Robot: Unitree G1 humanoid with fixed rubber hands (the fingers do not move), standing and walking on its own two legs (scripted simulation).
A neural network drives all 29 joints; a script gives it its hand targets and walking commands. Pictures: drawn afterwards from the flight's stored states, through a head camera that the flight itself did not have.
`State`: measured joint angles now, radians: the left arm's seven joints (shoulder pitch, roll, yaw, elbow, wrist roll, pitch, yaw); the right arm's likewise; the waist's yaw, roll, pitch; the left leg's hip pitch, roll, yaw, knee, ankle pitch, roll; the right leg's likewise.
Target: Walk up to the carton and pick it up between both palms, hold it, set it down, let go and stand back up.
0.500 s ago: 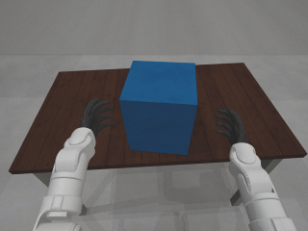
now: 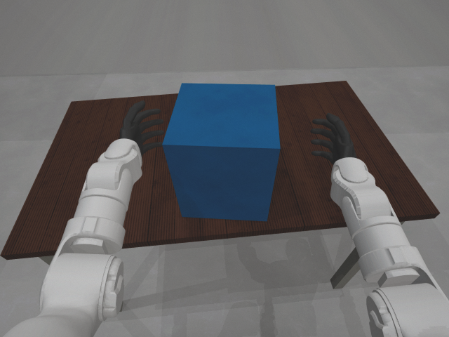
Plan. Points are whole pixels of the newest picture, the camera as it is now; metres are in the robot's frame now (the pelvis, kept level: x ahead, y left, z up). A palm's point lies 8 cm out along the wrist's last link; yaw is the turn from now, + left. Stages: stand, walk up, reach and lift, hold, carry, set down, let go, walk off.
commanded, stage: reach and lift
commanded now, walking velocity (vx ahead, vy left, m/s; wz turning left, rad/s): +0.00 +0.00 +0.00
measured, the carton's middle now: (225, 154) +0.51 +0.03 +0.01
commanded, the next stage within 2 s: none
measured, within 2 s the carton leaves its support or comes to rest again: neither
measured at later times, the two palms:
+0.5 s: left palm (138, 111) +0.47 +0.19 +0.17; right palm (330, 125) +0.45 -0.16 +0.14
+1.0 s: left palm (140, 152) +0.46 +0.21 +0.07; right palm (321, 148) +0.46 -0.16 +0.08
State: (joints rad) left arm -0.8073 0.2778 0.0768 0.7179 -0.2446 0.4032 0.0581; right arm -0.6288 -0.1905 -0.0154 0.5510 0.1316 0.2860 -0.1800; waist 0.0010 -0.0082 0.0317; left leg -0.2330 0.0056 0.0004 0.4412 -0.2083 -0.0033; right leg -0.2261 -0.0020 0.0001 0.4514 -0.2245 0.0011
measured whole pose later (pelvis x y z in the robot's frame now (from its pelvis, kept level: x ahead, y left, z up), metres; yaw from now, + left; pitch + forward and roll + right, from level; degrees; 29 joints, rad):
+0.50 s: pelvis +0.00 +0.01 +0.00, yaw +0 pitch +10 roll +0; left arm -1.18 0.32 -0.04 1.22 -0.32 0.21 0.08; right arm -0.99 -0.20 -0.04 0.97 0.13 0.21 -0.17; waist -0.01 -0.01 -0.11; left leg -0.45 0.01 0.00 0.46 -0.19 0.00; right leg -0.43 0.00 0.00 0.45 -0.19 0.00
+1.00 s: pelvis +0.00 +0.01 -0.01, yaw -1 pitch +19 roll -1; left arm -1.06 0.32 -0.06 1.35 -0.32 -0.13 0.06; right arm -0.99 -0.20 -0.04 1.15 0.13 -0.05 -0.12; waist -0.01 -0.01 -0.15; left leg -0.64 0.02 0.00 0.50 -0.19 0.00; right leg -0.61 0.01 0.00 0.45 -0.17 0.01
